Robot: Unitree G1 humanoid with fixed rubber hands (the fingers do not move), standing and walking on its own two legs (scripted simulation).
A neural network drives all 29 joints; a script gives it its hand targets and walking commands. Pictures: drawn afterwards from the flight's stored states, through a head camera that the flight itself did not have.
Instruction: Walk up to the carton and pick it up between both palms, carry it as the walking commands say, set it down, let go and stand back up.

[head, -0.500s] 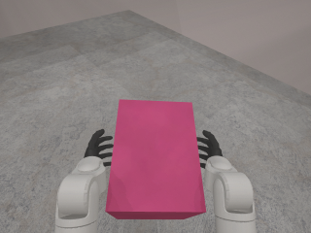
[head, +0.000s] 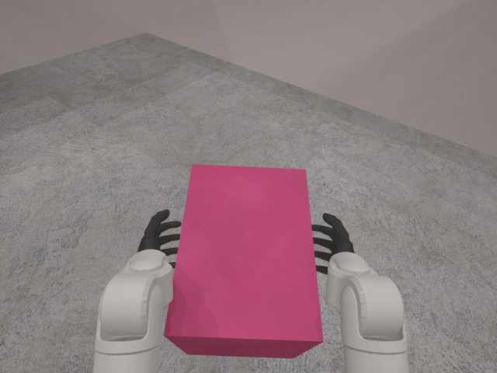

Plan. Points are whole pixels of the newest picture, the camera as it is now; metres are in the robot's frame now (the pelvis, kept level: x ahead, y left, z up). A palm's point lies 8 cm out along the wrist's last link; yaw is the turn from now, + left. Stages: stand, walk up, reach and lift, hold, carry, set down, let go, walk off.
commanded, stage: carry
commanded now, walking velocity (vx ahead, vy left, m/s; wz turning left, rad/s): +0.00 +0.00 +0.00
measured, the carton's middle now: (244, 265) +0.32 +0.00 +0.02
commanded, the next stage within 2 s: hold in 1.58 s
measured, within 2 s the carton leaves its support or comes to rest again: neither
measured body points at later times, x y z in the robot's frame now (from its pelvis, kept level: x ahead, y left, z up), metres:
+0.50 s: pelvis -0.02 +0.00 +0.00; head -0.04 +0.00 +0.45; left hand +0.28 +0.13 +0.09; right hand +0.28 -0.14 +0.08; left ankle +0.01 +0.13 -0.73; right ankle +0.03 -0.09 -0.73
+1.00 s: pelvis +0.00 +0.01 +0.00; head -0.02 +0.01 +0.45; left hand +0.29 +0.16 +0.06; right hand +0.30 -0.12 +0.06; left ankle +0.01 +0.13 -0.73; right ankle +0.03 -0.09 -0.73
